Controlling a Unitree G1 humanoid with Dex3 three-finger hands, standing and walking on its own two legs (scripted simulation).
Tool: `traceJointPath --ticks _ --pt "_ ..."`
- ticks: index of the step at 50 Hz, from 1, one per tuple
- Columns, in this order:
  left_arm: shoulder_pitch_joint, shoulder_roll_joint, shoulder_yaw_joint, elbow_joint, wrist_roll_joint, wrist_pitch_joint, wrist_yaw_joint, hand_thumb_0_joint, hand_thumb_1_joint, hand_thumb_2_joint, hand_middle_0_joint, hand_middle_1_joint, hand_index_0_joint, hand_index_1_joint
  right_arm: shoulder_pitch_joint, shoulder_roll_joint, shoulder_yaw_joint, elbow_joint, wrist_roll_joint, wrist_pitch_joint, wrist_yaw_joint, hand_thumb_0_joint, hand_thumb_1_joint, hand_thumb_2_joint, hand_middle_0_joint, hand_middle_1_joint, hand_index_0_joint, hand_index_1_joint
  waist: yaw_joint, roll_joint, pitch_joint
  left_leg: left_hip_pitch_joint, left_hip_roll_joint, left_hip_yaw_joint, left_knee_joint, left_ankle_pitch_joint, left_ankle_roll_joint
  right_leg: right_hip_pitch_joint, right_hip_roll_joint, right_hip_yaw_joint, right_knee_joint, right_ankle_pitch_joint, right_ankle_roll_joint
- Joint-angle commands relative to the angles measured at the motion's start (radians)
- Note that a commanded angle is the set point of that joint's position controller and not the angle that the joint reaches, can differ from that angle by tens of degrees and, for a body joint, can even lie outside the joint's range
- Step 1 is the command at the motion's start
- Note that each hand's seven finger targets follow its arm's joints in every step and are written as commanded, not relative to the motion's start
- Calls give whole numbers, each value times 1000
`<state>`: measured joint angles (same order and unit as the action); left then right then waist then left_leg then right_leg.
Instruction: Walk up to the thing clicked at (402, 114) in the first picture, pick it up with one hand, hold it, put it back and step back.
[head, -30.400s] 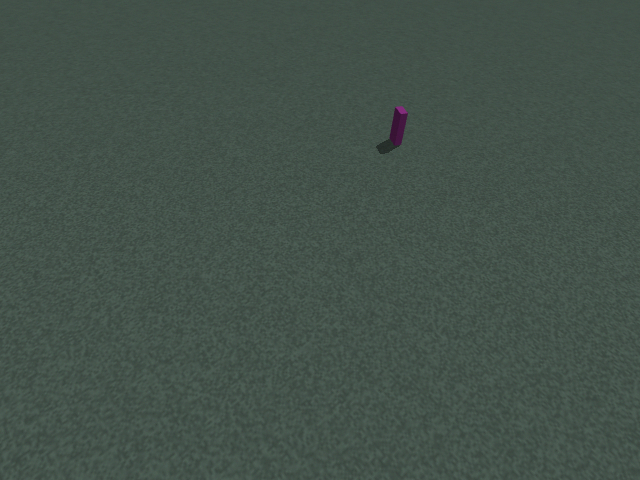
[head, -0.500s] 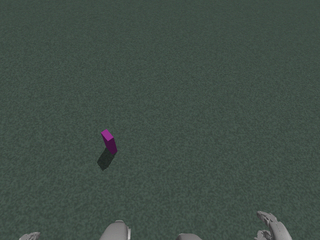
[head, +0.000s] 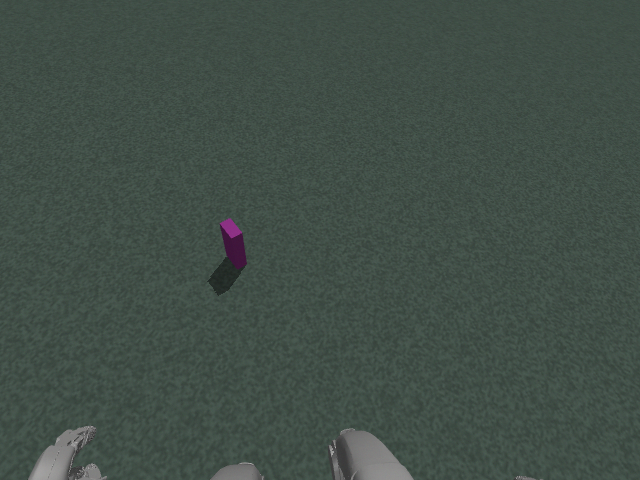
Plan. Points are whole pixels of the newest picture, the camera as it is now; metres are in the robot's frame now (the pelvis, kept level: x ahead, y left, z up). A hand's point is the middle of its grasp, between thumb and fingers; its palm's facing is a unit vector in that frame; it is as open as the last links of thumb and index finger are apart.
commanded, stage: step back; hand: left
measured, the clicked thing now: (234, 244) +0.87 +0.23 -0.66
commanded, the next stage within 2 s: stand in 1.42 s
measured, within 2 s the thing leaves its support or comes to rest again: neither
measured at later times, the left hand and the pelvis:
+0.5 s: hand out of the picture -0.09 +0.25 -0.12, palm faces +0.02 -0.89 -0.46, open 7.4 cm; pelvis -0.16 -0.03 +0.00, yaw +1 degrees
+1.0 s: hand out of the picture -0.13 +0.24 -0.14, palm faces +0.06 -0.92 -0.38, open 7.4 cm; pelvis -0.16 -0.03 +0.00, yaw +3 degrees
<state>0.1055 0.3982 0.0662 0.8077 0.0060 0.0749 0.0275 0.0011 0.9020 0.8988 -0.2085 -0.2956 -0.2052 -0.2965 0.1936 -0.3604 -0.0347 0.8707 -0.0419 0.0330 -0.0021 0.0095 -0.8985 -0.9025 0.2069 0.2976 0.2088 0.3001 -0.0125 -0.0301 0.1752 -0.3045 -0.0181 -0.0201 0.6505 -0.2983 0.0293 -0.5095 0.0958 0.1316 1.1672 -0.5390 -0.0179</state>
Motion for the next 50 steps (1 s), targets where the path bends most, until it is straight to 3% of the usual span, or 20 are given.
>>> traceJointPath --ticks 1,5,10,11,12,13,16,22,24,26,27,28,29,30,32,37,38,40,41,50 --pt "85 168 63 -45 10 -31 3 0 900 900 -200 -300 -200 -300 -73 -249 -77 -105 0 -28 -26 0 -900 -900 200 300 200 300 36 154 -172 94 247 -216 -204 459 209 19 -10 24 60 16 29" --pt "68 165 52 -48 14 -41 -5 0 900 900 -200 -300 -200 -300 -30 -266 -83 -110 1 -15 -23 0 -900 -900 200 300 200 300 -7 207 -203 177 276 -223 -197 387 228 72 -50 -50 -216 0 49" --pt "214 175 59 45 27 -65 -6 0 900 900 -200 -300 -200 -300 -82 -266 -73 -116 19 21 -11 0 -900 -900 200 300 200 300 56 175 -276 5 189 -133 -56 214 102 390 -72 -125 -758 273 -3" --pt "211 237 78 37 43 -70 -6 0 900 900 -200 -300 -200 -300 -78 -213 -58 -127 26 20 -8 0 -900 -900 200 300 200 300 53 14 -222 -199 76 -111 61 -13 40 420 -197 115 -785 188 -48" --pt "151 363 106 11 42 -62 -8 0 900 900 -200 -300 -200 -300 -130 -190 -61 -145 31 19 -24 0 -900 -900 200 300 200 300 97 -248 -174 -243 -78 -75 312 -286 -23 191 -475 404 -889 197 -220" --pt "85 390 109 -26 41 -72 -1 0 900 900 -200 -300 -200 -300 -134 -232 -83 -142 31 28 -32 0 -900 -900 200 300 200 300 81 -216 -102 -206 -31 -202 504 -319 -42 21 -567 505 -914 234 -298" --pt "-70 257 75 -46 44 -82 13 0 900 900 -200 -300 -200 -300 -16 -235 -75 -73 40 22 -25 0 -900 -900 200 300 200 300 -24 -62 -110 -184 -89 -180 632 -156 -47 85 -365 120 -753 404 -188" --pt "91 262 90 -2 53 -91 -3 0 900 900 -200 -300 -200 -300 -62 -231 -70 -62 10 -7 0 0 -900 -900 200 300 200 300 98 -170 -124 -227 -10 -56 213 -221 -61 338 -344 171 -812 -178 -160" --pt "85 281 92 11 49 -90 -11 0 900 900 -200 -300 -200 -300 -39 -221 -70 -37 7 -23 7 0 -900 -900 200 300 200 300 88 -197 -133 -101 16 -18 25 -286 -39 292 -369 170 -821 -171 -164" --pt "53 268 75 10 38 -78 -18 0 900 900 -200 -300 -200 -300 71 -205 -78 29 11 -37 9 0 -900 -900 200 300 200 300 22 -155 -156 145 -12 54 -244 -99 -5 180 -314 61 -746 -71 -117" --pt "88 213 50 13 39 -73 -21 0 900 900 -200 -300 -200 -300 94 -217 -89 52 7 -48 6 0 -900 -900 200 300 200 300 15 -40 -169 247 -2 -8 -295 -74 3 116 -248 -8 -624 -37 -84" --pt "86 149 30 0 30 -75 -25 0 900 900 -200 -300 -200 -300 114 -270 -101 52 -12 -56 1 0 -900 -900 200 300 200 300 2 156 -172 320 176 -336 -386 -327 62 -76 -167 -87 -439 -30 -23" --pt "1 177 41 3 16 -78 -22 0 900 900 -200 -300 -200 -300 45 -366 -105 27 -9 -58 2 0 -900 -900 200 300 200 300 -21 225 -89 59 372 -599 -481 -652 196 -92 -121 -129 -320 -41 13" --pt "-57 238 58 9 26 -84 -24 0 900 900 -200 -300 -200 -300 -4 -353 -105 17 -2 -64 4 0 -900 -900 200 300 200 300 -23 135 -1 -77 375 -576 -493 -624 219 -23 -151 -54 -256 -6 4" --pt "19 178 42 41 9 -94 -40 0 900 900 -200 -300 -200 -300 -53 -260 -69 17 -5 -82 -3 0 -900 -900 200 300 200 300 28 109 -47 56 243 -334 -386 -275 138 5 -147 -62 -320 110 -4" --pt "122 167 50 110 19 -114 -40 0 900 900 -200 -300 -200 -300 -73 -253 -73 12 2 -52 8 0 -900 -900 200 300 200 300 57 180 -104 -111 174 -155 -242 -254 83 383 -68 -177 -665 216 -1" --pt "151 182 58 125 28 -119 -32 0 900 900 -200 -300 -200 -300 -46 -214 -62 14 5 -46 5 0 -900 -900 200 300 200 300 71 109 -115 -176 136 -119 -130 -261 59 480 -75 -124 -714 205 -5" --pt "182 321 87 125 39 -135 -23 0 900 900 -200 -300 -200 -300 -46 -180 -57 -1 6 -41 -4 0 -900 -900 200 300 200 300 91 -147 -97 -295 -18 -47 257 -315 -7 365 -431 470 -984 -320 -163" --pt "123 330 91 92 39 -139 -23 0 900 900 -200 -300 -200 -300 -14 -228 -72 17 5 -42 -7 0 -900 -900 200 300 200 300 67 -82 -60 -264 16 -121 310 -285 -9 296 -480 513 -984 -338 -221" --pt "9 232 40 75 21 -132 -22 0 900 900 -200 -300 -200 -300 59 -171 -68 86 5 -57 8 0 -900 -900 200 300 200 300 -4 -104 -154 107 27 48 -108 -25 -22 147 -299 34 -739 302 -123"
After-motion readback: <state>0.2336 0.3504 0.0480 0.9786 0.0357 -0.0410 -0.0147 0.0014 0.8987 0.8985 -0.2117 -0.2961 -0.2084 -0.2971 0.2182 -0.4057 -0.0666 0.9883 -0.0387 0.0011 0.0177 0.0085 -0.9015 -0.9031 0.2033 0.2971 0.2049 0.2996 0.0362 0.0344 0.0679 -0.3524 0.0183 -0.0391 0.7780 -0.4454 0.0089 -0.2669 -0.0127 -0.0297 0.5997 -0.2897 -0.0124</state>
